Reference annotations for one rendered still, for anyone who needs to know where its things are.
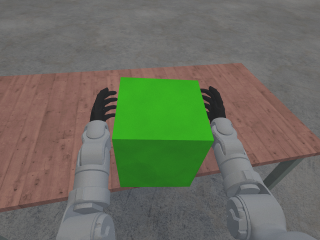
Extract left robot upper arm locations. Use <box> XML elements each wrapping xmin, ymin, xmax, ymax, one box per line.
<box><xmin>56</xmin><ymin>212</ymin><xmax>116</xmax><ymax>240</ymax></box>

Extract carton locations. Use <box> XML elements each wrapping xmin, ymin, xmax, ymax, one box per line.
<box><xmin>112</xmin><ymin>77</ymin><xmax>214</xmax><ymax>187</ymax></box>

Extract right robot upper arm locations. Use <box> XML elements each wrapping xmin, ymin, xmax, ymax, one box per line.
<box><xmin>226</xmin><ymin>194</ymin><xmax>317</xmax><ymax>240</ymax></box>

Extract table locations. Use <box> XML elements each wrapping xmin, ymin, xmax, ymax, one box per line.
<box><xmin>0</xmin><ymin>63</ymin><xmax>320</xmax><ymax>240</ymax></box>

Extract robot left hand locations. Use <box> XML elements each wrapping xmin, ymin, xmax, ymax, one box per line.
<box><xmin>89</xmin><ymin>87</ymin><xmax>118</xmax><ymax>122</ymax></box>

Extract robot right hand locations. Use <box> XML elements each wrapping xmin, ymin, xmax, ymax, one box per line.
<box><xmin>200</xmin><ymin>86</ymin><xmax>226</xmax><ymax>124</ymax></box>

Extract right robot forearm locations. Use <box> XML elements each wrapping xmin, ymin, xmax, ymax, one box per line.
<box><xmin>210</xmin><ymin>117</ymin><xmax>287</xmax><ymax>229</ymax></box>

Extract left robot forearm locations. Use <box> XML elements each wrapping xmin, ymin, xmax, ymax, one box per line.
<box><xmin>56</xmin><ymin>120</ymin><xmax>111</xmax><ymax>240</ymax></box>

